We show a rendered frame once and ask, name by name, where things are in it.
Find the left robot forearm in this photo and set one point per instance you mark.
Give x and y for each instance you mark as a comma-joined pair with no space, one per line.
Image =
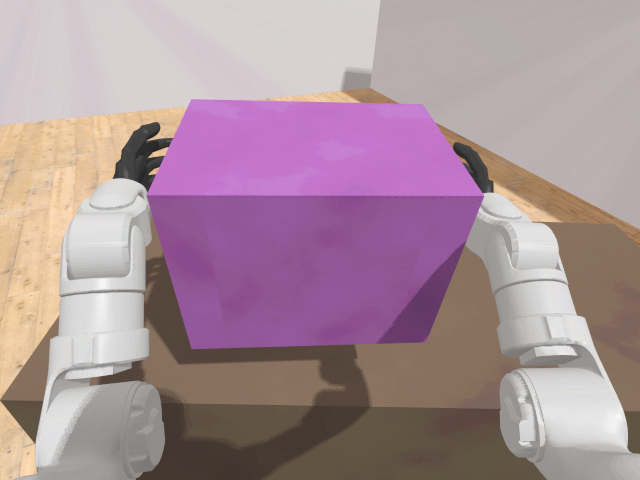
102,278

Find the robot left hand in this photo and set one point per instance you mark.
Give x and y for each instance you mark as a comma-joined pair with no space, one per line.
134,163

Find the right robot forearm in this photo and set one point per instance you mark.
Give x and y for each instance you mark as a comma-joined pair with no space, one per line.
538,321

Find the robot right upper arm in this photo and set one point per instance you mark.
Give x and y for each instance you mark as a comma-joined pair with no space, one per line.
567,422

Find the carton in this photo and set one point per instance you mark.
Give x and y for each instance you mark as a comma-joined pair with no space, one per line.
287,223

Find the pedestal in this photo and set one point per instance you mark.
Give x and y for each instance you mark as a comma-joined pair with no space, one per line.
396,411

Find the robot left upper arm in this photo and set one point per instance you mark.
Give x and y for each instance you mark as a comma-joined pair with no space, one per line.
101,432

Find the robot right hand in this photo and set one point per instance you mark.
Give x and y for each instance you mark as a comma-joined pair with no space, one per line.
477,169

